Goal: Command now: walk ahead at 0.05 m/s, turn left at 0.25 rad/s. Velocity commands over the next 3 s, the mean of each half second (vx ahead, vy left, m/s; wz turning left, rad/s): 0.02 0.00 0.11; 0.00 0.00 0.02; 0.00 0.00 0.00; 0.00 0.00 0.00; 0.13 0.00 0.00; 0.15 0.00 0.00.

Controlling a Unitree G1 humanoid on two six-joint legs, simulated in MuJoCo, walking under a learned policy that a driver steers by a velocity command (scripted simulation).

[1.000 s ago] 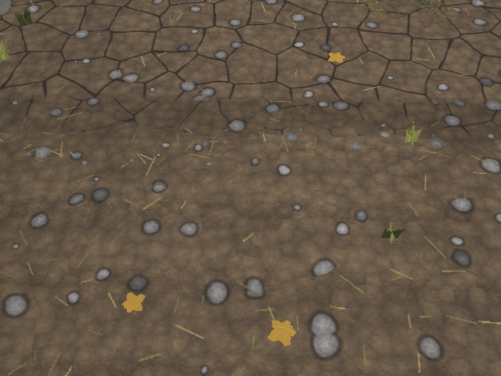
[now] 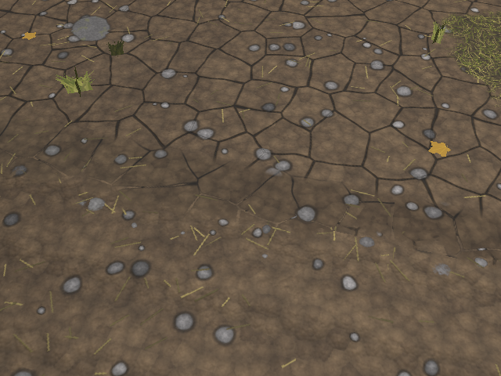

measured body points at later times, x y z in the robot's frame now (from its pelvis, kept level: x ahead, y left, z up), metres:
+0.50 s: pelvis -0.01 +0.02 +0.01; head -0.01 +0.01 +0.46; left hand +0.01 +0.26 -0.14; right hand +0.08 -0.22 -0.14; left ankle +0.01 +0.11 -0.74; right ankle -0.01 -0.10 -0.74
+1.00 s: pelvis -0.02 +0.01 +0.01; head -0.02 +0.00 +0.46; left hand -0.03 +0.23 -0.15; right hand -0.02 -0.22 -0.16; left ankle +0.01 +0.11 -0.74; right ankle -0.01 -0.10 -0.74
